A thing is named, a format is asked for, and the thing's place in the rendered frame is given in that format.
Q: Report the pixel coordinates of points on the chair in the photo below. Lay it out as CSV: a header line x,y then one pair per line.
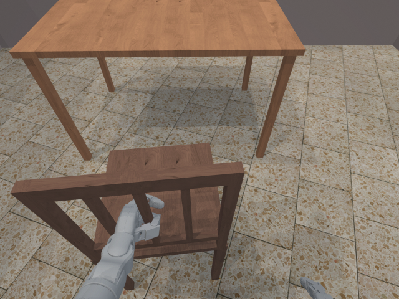
x,y
182,176

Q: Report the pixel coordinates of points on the left robot hand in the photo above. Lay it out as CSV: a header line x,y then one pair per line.
x,y
130,220

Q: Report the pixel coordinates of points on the table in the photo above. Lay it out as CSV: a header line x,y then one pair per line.
x,y
160,28

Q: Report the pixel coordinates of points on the right robot hand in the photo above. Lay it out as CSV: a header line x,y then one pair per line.
x,y
315,290

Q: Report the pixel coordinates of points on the left robot forearm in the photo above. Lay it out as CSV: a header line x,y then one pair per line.
x,y
108,277

